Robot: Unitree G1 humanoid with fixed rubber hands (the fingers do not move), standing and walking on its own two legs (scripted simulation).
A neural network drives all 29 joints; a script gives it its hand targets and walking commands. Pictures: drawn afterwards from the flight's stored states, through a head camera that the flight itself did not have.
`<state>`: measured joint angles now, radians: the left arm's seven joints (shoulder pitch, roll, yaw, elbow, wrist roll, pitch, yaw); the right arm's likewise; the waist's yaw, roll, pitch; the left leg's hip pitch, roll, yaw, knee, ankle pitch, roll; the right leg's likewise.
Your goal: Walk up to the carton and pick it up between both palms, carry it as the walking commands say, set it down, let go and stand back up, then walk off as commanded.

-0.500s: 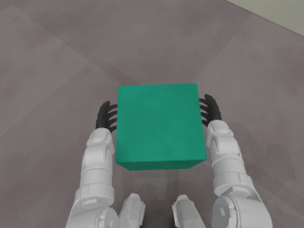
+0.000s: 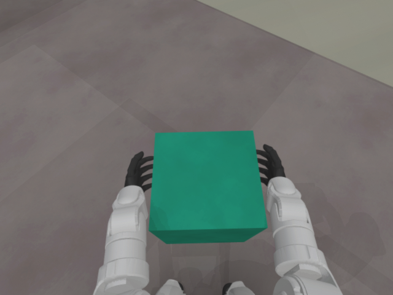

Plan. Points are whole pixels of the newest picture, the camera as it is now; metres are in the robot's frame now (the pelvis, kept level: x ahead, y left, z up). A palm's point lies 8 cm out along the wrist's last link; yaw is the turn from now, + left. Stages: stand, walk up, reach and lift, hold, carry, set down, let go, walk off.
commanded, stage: reach and lift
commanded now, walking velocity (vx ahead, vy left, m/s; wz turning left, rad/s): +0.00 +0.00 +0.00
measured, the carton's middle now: (204, 193) +0.36 +0.01 -0.10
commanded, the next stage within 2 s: none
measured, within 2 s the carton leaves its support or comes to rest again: neither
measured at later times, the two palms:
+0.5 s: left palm (123, 184) +0.32 +0.16 +0.04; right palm (286, 178) +0.34 -0.14 +0.04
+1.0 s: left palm (115, 184) +0.30 +0.16 +0.09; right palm (302, 176) +0.32 -0.14 +0.09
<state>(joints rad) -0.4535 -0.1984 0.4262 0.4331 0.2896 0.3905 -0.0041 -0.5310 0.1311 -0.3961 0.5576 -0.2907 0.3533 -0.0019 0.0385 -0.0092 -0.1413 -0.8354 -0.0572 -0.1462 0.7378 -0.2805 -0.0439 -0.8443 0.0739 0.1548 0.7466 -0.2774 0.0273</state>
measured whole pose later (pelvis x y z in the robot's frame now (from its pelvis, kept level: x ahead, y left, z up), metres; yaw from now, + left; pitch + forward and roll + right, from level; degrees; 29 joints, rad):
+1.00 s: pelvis +0.02 +0.00 +0.04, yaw +0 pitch -6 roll +0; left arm -0.31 -0.16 0.27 0.30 0.28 0.73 -0.01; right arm -0.34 0.14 -0.27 0.36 -0.29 0.69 -0.01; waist 0.05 0.00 -0.02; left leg -0.07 -0.02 -0.15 0.36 -0.19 -0.03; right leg -0.09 0.05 0.14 0.38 -0.19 0.00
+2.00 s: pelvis +0.02 +0.00 +0.04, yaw +1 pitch -7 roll +0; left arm -0.25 -0.15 0.19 0.23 0.26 0.77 -0.01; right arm -0.26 0.15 -0.23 0.24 -0.28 0.75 -0.02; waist 0.00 0.00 -0.01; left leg -0.04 -0.03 -0.15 0.34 -0.19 -0.02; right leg -0.04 0.03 0.13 0.35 -0.19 0.01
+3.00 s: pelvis +0.00 +0.00 +0.02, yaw +2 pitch +1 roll +0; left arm -0.24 -0.15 0.15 0.03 0.18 0.84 0.03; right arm -0.24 0.14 -0.20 0.02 -0.19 0.84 -0.04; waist 0.00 0.01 -0.07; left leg -0.38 -0.03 -0.10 0.63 -0.26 -0.02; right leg -0.36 0.03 0.07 0.61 -0.26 0.01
